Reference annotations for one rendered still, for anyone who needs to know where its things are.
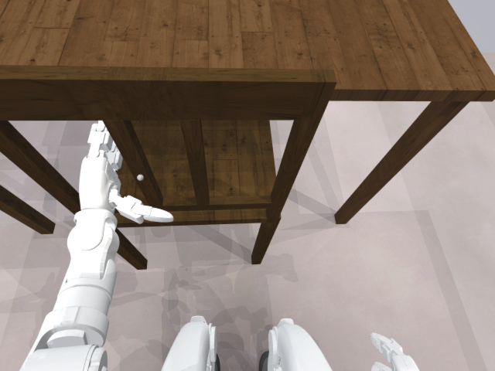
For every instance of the left robot forearm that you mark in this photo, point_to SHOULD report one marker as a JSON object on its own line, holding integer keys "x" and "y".
{"x": 79, "y": 316}

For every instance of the robot left thigh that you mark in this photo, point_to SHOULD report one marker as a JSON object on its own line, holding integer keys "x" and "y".
{"x": 194, "y": 347}

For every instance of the robot left upper arm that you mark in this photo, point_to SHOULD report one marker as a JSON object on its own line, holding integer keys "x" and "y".
{"x": 70, "y": 358}

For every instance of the table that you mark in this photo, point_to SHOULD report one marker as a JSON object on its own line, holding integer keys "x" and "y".
{"x": 380, "y": 50}

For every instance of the right robot shin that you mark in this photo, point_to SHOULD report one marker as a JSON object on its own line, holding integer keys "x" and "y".
{"x": 284, "y": 321}

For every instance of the robot left hand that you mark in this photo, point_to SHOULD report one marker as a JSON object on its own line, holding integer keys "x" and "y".
{"x": 98, "y": 175}

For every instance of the chair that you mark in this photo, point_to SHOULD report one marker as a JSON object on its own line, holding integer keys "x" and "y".
{"x": 201, "y": 137}

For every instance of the robot right hand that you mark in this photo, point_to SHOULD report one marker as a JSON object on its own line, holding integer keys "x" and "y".
{"x": 393, "y": 353}

